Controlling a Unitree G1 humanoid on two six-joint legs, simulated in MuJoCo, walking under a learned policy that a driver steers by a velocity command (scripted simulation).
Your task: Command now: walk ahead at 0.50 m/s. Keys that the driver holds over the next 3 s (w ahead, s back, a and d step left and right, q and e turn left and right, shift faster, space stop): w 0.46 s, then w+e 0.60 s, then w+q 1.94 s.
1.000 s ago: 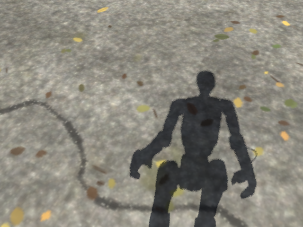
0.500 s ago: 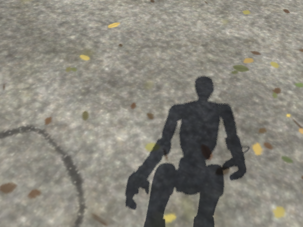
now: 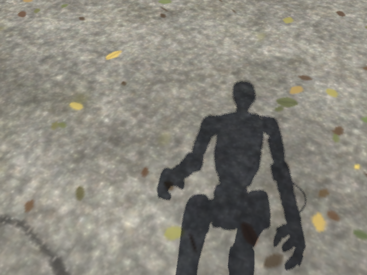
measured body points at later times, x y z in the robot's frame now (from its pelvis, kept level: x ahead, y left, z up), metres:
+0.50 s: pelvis +0.27 +0.03 +0.00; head +0.30 +0.04 +0.45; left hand +0.19 +0.27 -0.15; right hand +0.46 -0.20 -0.11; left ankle +0.38 +0.11 -0.73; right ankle +0.09 -0.07 -0.71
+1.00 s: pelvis +0.52 +0.02 +0.00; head +0.56 +0.00 +0.45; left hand +0.75 +0.19 -0.12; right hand +0.42 -0.21 -0.15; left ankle +0.38 +0.11 -0.72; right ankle +0.63 -0.08 -0.71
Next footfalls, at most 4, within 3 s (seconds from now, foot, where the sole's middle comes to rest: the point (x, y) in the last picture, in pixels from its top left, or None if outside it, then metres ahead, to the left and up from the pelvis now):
0.48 left None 0.42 0.11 -0.76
1.04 right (211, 219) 0.67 -0.09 -0.76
1.60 left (193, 152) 0.99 -0.03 -0.76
2.10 right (221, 99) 1.31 -0.20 -0.76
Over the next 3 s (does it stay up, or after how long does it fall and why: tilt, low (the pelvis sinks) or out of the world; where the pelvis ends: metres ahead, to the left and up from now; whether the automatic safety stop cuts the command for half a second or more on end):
stays up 1.54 0.09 0.02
